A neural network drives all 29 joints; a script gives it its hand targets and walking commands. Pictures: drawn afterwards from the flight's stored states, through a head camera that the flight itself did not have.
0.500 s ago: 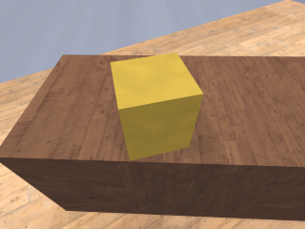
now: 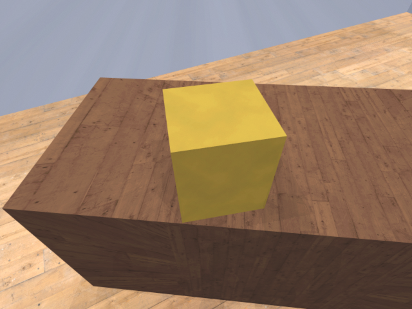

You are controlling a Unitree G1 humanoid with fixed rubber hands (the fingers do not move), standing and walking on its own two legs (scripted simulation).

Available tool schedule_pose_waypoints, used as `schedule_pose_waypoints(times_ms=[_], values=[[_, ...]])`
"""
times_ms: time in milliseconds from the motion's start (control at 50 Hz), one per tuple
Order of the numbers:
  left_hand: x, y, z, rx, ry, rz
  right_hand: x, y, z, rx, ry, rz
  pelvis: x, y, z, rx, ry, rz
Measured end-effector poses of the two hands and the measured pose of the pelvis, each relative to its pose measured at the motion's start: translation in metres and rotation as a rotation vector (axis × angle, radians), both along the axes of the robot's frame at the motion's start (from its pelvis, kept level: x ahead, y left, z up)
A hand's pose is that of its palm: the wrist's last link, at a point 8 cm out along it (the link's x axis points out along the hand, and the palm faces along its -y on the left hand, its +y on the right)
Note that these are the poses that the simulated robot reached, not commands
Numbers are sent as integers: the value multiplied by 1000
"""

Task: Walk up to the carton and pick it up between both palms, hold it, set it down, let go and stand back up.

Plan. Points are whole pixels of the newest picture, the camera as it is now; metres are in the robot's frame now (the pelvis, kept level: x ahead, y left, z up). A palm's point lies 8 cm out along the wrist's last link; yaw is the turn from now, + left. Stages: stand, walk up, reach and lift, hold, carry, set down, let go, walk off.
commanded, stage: walk up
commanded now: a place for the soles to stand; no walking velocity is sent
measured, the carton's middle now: (216, 152) +0.45 +0.01 +0.04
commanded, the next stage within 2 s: reach and lift in 1.12 s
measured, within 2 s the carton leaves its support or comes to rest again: neither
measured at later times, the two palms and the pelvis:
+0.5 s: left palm out of the picture +0.08 +0.26 -0.13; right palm out of the picture +0.13 -0.25 -0.12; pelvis +0.04 +0.00 -0.01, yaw +4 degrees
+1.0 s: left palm out of the picture +0.07 +0.26 -0.13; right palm out of the picture +0.14 -0.25 -0.12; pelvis +0.04 -0.01 -0.01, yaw +6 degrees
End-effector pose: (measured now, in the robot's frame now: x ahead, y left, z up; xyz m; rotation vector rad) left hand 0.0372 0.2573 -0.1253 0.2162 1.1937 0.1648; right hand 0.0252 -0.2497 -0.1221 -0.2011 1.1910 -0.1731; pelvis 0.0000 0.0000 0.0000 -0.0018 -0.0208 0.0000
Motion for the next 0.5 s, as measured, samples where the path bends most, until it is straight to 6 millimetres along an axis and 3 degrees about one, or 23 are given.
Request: schedule_pose_waypoints(times_ms=[120,380,500], values=[[4,0,-2,-2,15,16,13,1,0,-3,17,13,14,0,0,-3,4,15],[38,0,-1,4,-35,29,79,2,2,-16,-67,76,38,-1,-4,-11,0,46],[47,2,-2,5,-55,40,100,2,3,-24,-93,101,43,-2,-6,-14,-2,62]])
